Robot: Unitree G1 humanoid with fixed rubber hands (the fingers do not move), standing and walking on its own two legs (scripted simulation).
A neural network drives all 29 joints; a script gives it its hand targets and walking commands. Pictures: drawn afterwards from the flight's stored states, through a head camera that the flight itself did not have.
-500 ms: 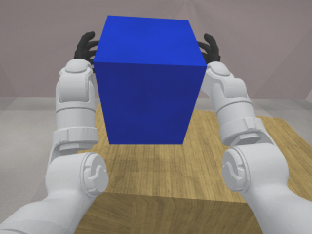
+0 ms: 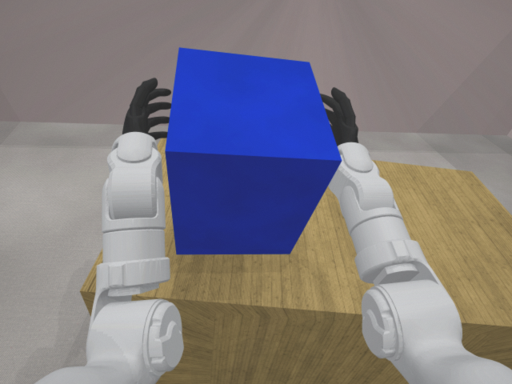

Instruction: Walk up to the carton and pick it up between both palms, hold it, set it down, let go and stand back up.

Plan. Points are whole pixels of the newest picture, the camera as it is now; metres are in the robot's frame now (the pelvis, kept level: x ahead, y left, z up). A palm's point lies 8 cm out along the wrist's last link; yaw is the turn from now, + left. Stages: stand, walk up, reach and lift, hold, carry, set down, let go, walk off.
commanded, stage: set down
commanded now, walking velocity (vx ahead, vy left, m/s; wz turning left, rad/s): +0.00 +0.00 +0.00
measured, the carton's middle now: (240, 161) +0.41 +0.01 +0.19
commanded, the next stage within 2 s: none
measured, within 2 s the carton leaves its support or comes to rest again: neither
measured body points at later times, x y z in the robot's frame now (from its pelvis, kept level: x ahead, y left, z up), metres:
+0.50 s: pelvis -0.01 -0.02 +0.00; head -0.06 +0.02 +0.45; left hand +0.38 +0.17 +0.22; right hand +0.41 -0.13 +0.24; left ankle +0.02 +0.14 -0.75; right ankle -0.02 -0.10 -0.75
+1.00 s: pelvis -0.01 -0.02 +0.00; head -0.03 -0.01 +0.45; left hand +0.40 +0.16 +0.20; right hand +0.45 -0.13 +0.21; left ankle +0.02 +0.14 -0.75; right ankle -0.02 -0.10 -0.75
